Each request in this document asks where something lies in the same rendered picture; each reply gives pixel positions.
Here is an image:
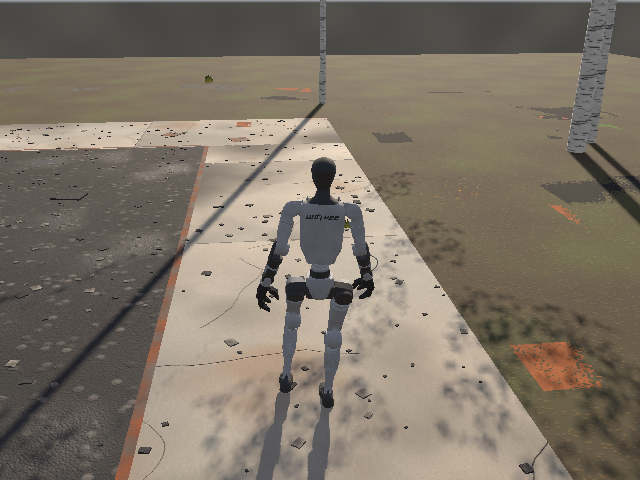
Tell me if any left robot shin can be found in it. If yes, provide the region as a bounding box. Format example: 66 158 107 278
282 312 298 380

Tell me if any right robot upper arm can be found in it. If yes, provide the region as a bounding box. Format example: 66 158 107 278
343 201 367 256

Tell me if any robot left hand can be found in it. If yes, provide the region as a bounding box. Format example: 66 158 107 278
256 284 279 312

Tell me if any robot right hand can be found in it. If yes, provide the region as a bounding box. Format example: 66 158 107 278
352 277 375 299

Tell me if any right robot forearm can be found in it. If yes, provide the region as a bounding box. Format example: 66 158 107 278
356 241 373 281

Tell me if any robot left foot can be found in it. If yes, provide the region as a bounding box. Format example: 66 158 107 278
279 372 293 393

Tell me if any left robot forearm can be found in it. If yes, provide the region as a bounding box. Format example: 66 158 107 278
260 240 283 287

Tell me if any left robot upper arm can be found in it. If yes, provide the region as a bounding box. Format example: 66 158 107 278
273 200 302 256

